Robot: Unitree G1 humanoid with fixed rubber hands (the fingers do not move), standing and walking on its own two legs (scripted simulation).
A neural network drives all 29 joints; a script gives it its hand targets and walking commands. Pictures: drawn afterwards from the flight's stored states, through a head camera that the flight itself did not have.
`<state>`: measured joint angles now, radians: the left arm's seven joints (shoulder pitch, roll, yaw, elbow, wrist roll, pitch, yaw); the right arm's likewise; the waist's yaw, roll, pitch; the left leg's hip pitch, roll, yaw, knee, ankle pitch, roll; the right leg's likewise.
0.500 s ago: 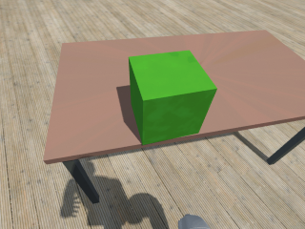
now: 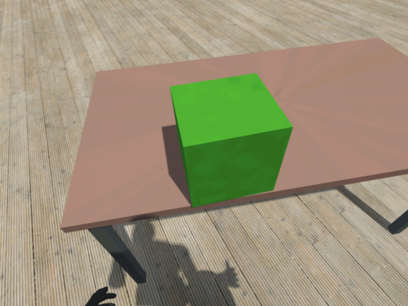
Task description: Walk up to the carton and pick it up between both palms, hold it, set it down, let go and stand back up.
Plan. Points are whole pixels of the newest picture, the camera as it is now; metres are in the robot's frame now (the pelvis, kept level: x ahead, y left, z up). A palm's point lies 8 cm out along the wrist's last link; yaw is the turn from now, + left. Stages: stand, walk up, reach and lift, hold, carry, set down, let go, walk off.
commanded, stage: walk up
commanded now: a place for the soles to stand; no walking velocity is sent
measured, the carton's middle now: (224, 140) +0.50 -0.01 +0.02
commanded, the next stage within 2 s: none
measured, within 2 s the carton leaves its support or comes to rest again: neither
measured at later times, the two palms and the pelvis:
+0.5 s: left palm out of the picture +0.10 +0.27 -0.10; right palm out of the picture +0.12 -0.25 -0.09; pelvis +0.03 +0.00 +0.01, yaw -1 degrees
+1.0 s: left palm out of the picture +0.12 +0.27 -0.09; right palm out of the picture +0.09 -0.26 -0.09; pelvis +0.03 +0.00 +0.01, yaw +0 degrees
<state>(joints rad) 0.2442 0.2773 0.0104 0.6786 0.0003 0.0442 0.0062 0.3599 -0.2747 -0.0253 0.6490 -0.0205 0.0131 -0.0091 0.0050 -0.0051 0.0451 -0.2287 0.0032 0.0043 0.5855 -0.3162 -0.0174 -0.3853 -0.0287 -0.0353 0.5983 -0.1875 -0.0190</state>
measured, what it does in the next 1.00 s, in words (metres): stands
